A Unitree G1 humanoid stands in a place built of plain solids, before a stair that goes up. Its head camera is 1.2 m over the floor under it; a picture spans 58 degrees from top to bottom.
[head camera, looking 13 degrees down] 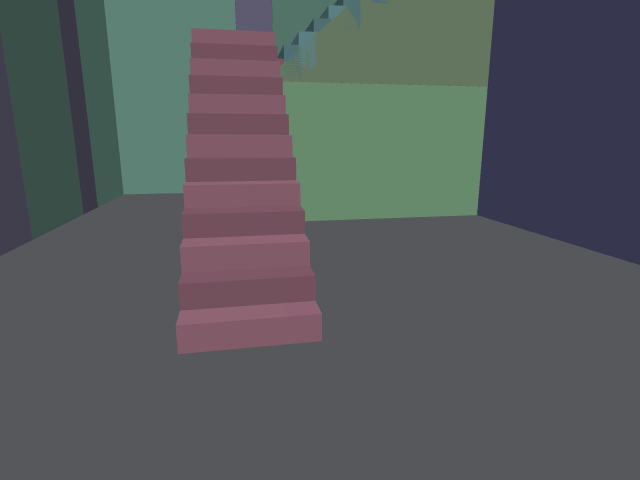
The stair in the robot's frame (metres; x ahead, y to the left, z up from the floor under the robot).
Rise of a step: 0.18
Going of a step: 0.21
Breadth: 0.85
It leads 11 degrees to the left of straight ahead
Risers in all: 13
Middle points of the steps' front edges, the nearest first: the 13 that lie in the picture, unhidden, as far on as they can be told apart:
2.36 0.40 0.18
2.56 0.44 0.35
2.77 0.48 0.53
2.97 0.52 0.71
3.18 0.56 0.88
3.38 0.60 1.06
3.59 0.64 1.24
3.79 0.68 1.42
4.00 0.72 1.59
4.20 0.76 1.77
4.41 0.80 1.95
4.61 0.85 2.12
4.82 0.89 2.30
